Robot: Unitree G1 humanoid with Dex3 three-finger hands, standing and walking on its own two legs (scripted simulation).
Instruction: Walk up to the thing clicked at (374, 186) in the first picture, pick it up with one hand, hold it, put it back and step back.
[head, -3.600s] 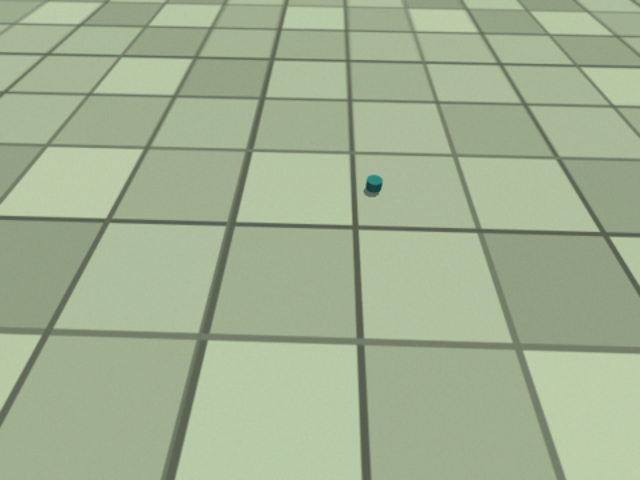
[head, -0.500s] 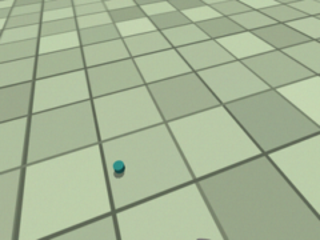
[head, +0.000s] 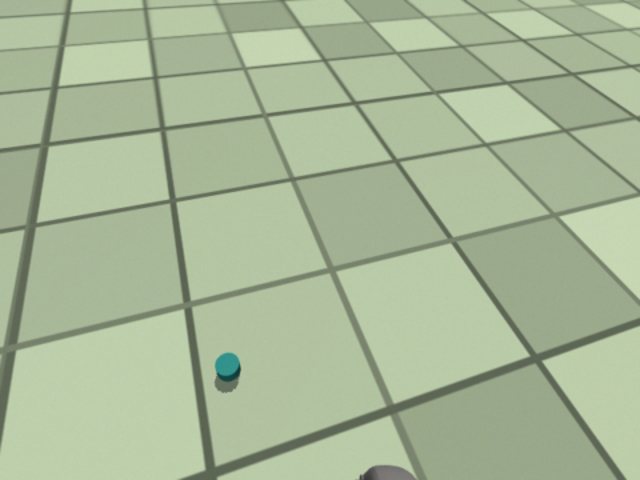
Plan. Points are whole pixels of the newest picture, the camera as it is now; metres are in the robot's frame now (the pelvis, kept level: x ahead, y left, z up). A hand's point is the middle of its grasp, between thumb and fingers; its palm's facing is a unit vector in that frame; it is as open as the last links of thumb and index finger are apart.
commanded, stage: walk up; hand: left
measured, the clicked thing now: (228, 367) +0.55 +0.24 -0.74
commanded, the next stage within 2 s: stand in 2.00 s
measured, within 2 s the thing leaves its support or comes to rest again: neither
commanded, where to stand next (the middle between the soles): +0.15 -0.01 m, yaw -1 degrees
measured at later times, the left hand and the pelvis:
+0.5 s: hand (122, 474) +0.17 +0.26 -0.14, palm faces -0.01 -0.92 -0.40, open 7.4 cm; pelvis +0.08 -0.01 +0.00, yaw +0 degrees
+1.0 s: hand (132, 438) +0.21 +0.26 -0.14, palm faces +0.01 -0.94 -0.34, open 7.4 cm; pelvis +0.14 +0.00 +0.02, yaw +0 degrees
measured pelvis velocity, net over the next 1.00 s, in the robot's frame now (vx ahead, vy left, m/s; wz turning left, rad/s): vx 0.14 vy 0.00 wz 0.00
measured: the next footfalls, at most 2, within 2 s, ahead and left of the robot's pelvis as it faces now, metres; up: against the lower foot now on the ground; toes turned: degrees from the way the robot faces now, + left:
right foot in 0.24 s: +0.20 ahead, -0.13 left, +0.00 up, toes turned -1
left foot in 0.54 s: +0.17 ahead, +0.13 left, +0.00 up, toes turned +3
